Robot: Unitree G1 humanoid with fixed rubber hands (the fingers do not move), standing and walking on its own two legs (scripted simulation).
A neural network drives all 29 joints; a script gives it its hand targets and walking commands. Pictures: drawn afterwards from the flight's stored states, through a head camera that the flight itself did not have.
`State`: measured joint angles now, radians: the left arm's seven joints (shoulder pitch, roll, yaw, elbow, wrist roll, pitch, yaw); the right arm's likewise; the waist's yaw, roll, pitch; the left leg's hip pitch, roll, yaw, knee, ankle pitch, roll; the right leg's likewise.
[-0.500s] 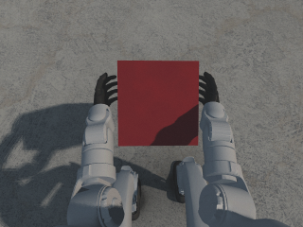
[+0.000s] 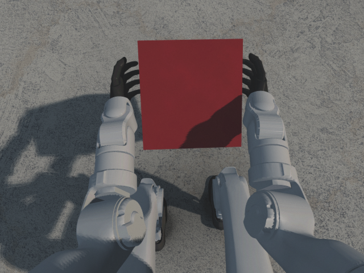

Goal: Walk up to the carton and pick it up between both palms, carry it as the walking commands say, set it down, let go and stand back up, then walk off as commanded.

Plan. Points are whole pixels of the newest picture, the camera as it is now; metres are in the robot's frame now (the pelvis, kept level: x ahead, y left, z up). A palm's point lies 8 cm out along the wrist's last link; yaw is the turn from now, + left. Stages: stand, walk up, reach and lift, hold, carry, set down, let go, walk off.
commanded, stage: set down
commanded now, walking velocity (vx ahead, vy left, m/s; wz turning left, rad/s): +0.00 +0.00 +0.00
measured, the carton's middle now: (187, 97) +0.48 -0.03 -0.16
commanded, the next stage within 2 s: none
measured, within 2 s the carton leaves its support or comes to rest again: neither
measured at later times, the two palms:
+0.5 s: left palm (132, 99) +0.49 +0.11 -0.16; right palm (245, 95) +0.47 -0.18 -0.17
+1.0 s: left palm (139, 102) +0.51 +0.11 -0.25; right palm (237, 98) +0.49 -0.18 -0.26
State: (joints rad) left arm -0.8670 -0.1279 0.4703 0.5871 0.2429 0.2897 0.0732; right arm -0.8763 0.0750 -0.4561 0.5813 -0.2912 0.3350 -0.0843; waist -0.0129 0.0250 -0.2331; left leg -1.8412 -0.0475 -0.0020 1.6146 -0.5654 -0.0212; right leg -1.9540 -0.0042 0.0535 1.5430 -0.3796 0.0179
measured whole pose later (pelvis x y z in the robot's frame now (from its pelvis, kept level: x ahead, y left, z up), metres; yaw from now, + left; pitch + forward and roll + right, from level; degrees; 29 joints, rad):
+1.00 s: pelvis -0.02 +0.00 -0.12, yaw +2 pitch +47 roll +3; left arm -1.20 0.02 0.40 0.72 0.12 0.24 0.13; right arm -1.20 -0.13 -0.38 0.76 -0.15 0.28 -0.09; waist -0.03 0.04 0.03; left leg -2.22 -0.08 -0.01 2.02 -0.63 -0.04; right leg -2.34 0.00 0.06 1.93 -0.41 0.02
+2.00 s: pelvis -0.02 +0.00 -0.16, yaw +2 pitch +43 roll +1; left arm -1.34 0.07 0.43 0.82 0.14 0.20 0.09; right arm -1.41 -0.24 -0.40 0.98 -0.11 0.21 0.01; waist -0.06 0.03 0.18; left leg -2.28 -0.11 -0.02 2.18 -0.66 -0.04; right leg -2.39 -0.02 0.06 2.08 -0.45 0.03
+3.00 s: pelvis -0.01 +0.01 -0.17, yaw +2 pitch +45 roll +1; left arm -1.35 0.09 0.39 0.90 0.15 0.10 0.07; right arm -1.40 -0.26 -0.44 1.04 -0.11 0.08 0.03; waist -0.05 0.03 0.18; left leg -2.28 -0.12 -0.02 2.20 -0.70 -0.05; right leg -2.39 -0.02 0.05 2.11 -0.49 0.04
